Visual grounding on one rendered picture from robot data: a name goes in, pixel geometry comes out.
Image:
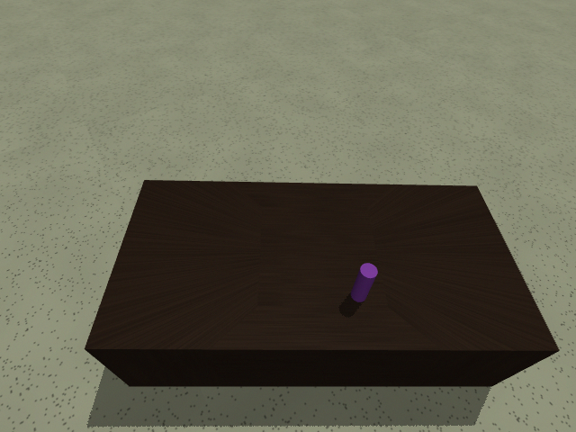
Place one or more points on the can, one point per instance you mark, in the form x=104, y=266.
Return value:
x=364, y=282

